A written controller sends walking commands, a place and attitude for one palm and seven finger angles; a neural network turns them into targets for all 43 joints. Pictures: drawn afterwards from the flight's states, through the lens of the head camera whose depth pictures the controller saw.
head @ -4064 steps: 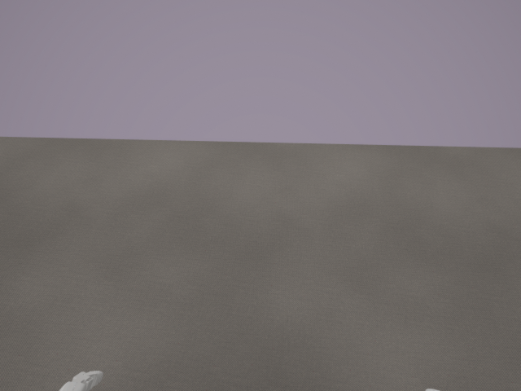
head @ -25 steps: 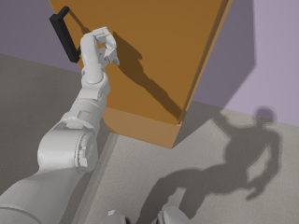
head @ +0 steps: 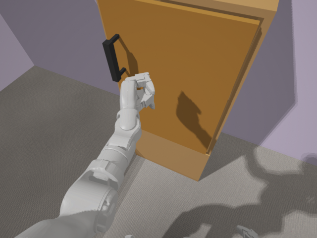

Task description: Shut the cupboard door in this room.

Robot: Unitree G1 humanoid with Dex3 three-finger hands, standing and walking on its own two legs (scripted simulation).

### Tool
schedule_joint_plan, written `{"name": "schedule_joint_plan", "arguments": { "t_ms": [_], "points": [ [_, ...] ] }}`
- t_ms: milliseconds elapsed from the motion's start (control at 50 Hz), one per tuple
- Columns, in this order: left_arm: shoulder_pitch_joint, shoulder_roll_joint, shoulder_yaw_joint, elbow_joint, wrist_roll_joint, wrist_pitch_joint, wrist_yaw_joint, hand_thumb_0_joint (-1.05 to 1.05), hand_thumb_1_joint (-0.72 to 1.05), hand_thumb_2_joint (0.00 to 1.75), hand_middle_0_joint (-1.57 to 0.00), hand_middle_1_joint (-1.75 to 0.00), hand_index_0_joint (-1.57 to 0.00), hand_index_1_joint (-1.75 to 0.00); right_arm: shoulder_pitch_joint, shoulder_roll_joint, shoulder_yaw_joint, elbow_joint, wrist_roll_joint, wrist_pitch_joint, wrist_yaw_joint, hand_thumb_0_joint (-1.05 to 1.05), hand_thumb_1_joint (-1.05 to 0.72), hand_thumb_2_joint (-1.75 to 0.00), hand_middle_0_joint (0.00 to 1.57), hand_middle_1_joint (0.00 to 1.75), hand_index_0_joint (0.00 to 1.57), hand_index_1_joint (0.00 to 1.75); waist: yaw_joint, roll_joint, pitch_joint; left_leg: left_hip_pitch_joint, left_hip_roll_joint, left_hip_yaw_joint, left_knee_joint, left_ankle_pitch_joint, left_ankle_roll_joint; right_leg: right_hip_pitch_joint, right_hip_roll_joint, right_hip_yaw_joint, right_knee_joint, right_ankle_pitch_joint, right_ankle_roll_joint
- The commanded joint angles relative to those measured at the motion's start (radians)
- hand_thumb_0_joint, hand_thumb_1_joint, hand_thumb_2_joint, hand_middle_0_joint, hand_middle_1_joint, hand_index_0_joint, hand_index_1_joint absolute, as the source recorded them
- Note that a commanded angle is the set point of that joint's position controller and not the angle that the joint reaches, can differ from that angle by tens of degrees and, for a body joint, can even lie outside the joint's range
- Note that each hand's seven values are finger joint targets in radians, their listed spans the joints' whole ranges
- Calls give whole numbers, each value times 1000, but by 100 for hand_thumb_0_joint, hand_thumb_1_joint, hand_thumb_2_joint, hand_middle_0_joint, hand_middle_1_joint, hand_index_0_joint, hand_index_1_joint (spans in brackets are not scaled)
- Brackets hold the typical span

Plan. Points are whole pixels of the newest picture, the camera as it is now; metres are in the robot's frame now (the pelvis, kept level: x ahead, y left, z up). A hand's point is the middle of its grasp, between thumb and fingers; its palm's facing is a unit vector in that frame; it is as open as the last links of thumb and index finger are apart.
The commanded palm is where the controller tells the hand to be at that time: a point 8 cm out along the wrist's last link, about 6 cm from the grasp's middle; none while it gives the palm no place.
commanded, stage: draw the hand back to the body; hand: left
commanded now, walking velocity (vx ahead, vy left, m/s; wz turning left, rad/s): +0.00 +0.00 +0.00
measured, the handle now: (116, 58) +0.61 +0.11 +0.10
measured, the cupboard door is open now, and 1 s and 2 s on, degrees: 0 0 0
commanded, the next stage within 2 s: step back with the hand held close in 1.64 s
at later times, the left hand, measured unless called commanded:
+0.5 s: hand (111, 112) +0.37 +0.09 +0.14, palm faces +0.00 -1.00 -0.02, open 3.1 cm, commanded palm +0.32 +0.15 +0.15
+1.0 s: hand (22, 161) +0.25 +0.22 +0.17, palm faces +0.25 -0.93 -0.28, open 4.1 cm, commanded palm +0.20 +0.27 +0.19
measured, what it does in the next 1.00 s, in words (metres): stands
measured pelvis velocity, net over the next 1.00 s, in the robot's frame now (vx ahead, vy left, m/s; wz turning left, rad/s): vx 0.01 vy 0.02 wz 0.01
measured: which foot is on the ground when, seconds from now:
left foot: down 0.00-1.00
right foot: down 0.00-1.00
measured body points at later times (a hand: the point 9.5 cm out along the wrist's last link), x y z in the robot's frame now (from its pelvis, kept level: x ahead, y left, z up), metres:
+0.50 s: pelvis +0.00 +0.00 +0.02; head +0.01 -0.02 +0.47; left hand +0.36 +0.15 +0.15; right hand +0.10 -0.25 -0.10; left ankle +0.01 +0.12 -0.70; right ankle -0.02 -0.09 -0.70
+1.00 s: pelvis +0.01 +0.02 +0.04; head -0.02 +0.00 +0.49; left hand +0.23 +0.27 +0.19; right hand +0.21 -0.17 -0.04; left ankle +0.01 +0.12 -0.70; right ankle -0.02 -0.09 -0.70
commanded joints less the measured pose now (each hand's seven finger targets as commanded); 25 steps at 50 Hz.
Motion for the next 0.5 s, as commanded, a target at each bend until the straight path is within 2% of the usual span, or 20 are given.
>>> {"name": "schedule_joint_plan", "arguments": {
  "t_ms": [0,20,40,80,100,140,160,220,240,280,300,340,400,420,440,460,480],
  "points": [
    [-580,117,47,-196,1,-99,11,0,90,90,-130,-150,-130,-150,117,-116,-34,-43,-7,-27,-22,0,-90,-90,20,30,20,30,-64,-111,-343,217,-31,3,-31,229,36,102,-5,39,-122,459,49],
    [-557,96,37,-154,5,-105,6,0,90,90,-130,-150,-130,-150,114,-111,-30,-41,-8,-32,-19,0,-90,-90,20,30,20,30,-60,-97,-344,214,-32,1,-28,231,33,87,-6,33,-113,459,46],
    [-550,89,31,-116,11,-108,2,0,90,90,-130,-150,-130,-150,119,-112,-30,-37,-11,-33,-17,0,-90,-90,20,30,20,30,-69,-117,-332,203,-30,0,-23,222,34,71,-5,31,-113,450,48],
    [-445,180,119,-140,8,-113,-8,0,90,90,-130,-150,-130,-150,122,-122,-32,-61,-10,-31,-15,0,-90,-90,20,30,20,30,-15,-104,-402,205,-34,10,-37,249,33,143,-6,38,-107,484,42],
    [-356,199,143,-153,4,-105,-20,0,90,90,-130,-150,-130,-150,123,-125,-32,-80,-9,-26,-14,0,-90,-90,20,30,20,30,13,-116,-426,206,-37,14,-50,279,34,196,-4,39,-107,525,41],
    [-258,203,135,-278,-10,-88,-53,0,90,90,-130,-150,-130,-150,109,-121,-31,-118,4,-19,-14,0,-90,-90,20,30,20,30,40,-110,-458,227,-36,31,-71,319,34,272,-5,42,-116,598,40],
    [-191,212,137,-309,-14,-72,-68,0,90,90,-130,-150,-130,-150,104,-120,-31,-130,13,-12,-16,0,-90,-90,20,30,20,30,49,-136,-428,225,-32,36,-83,324,35,292,-4,41,-130,617,41],
    [-121,179,80,-474,-48,-29,-113,0,90,90,-130,-150,-130,-150,70,-122,-31,-164,34,-4,-26,0,-90,-90,20,30,20,30,39,-186,-354,255,-25,40,-123,300,43,317,-3,41,-183,620,56],
    [-115,181,75,-532,-62,-15,-124,0,90,90,-130,-150,-130,-150,62,-122,-32,-166,39,-5,-33,0,-90,-90,20,30,20,30,39,-186,-342,276,-24,41,-134,293,45,327,-2,40,-199,609,57],
    [-116,185,57,-661,-81,4,-146,0,90,90,-130,-150,-130,-150,34,-118,-32,-169,49,-15,-47,0,-90,-90,20,30,20,30,38,-144,-330,327,-23,41,-152,283,48,334,-1,41,-226,576,57],
    [-95,200,57,-713,-86,9,-153,0,90,90,-130,-150,-130,-150,21,-117,-32,-174,54,-20,-55,0,-90,-90,20,30,20,30,43,-132,-330,349,-22,41,-160,286,48,347,-3,41,-236,557,56],
    [-22,177,27,-775,-94,26,-172,0,90,90,-130,-150,-130,-150,-8,-106,-25,-168,60,-36,-62,0,-90,-90,20,30,20,30,52,-59,-292,393,-19,41,-177,285,48,325,1,30,-250,520,46],
    [107,194,23,-817,-102,71,-200,0,90,90,-130,-150,-130,-150,-41,-110,-18,-173,69,-48,-73,0,-90,-90,20,30,20,30,64,-83,-232,409,-17,32,-204,265,48,321,-1,25,-277,462,46],
    [136,181,6,-844,-106,89,-211,0,90,90,-130,-150,-130,-150,-64,-107,-12,-178,73,-51,-74,0,-90,-90,20,30,20,30,65,-61,-212,420,-17,32,-214,256,48,312,-4,23,-287,447,45],
    [175,191,18,-863,-114,112,-219,0,90,90,-130,-150,-130,-150,-78,-106,-10,-184,75,-53,-76,0,-90,-90,20,30,20,30,77,-48,-194,424,-18,32,-223,250,46,315,-4,20,-292,433,42],
    [223,215,43,-874,-123,137,-225,0,90,90,-127,-147,-127,-147,-95,-110,-4,-191,77,-52,-79,0,-90,-90,20,30,20,30,88,-75,-184,420,-19,29,-232,241,46,327,-6,18,-302,418,41],
    [243,223,44,-908,-126,156,-234,0,90,90,-124,-144,-124,-144,-113,-110,-1,-199,79,-50,-83,0,-90,-90,20,30,20,30,89,-85,-174,426,-18,29,-244,241,45,337,-9,19,-309,412,41]
  ]
}}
